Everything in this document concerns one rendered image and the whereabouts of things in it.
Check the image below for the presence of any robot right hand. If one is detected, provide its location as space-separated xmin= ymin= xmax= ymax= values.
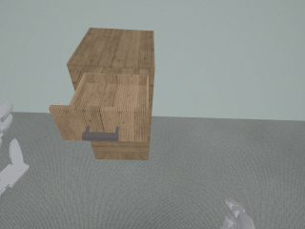
xmin=220 ymin=197 xmax=255 ymax=229

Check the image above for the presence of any drawer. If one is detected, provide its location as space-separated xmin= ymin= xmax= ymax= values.
xmin=49 ymin=73 xmax=150 ymax=142

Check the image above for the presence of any cabinet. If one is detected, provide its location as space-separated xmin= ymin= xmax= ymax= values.
xmin=67 ymin=28 xmax=155 ymax=160

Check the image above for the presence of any robot left hand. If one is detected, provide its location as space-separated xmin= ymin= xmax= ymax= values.
xmin=0 ymin=100 xmax=30 ymax=197

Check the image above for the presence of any handle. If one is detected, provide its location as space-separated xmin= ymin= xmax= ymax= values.
xmin=81 ymin=126 xmax=119 ymax=142

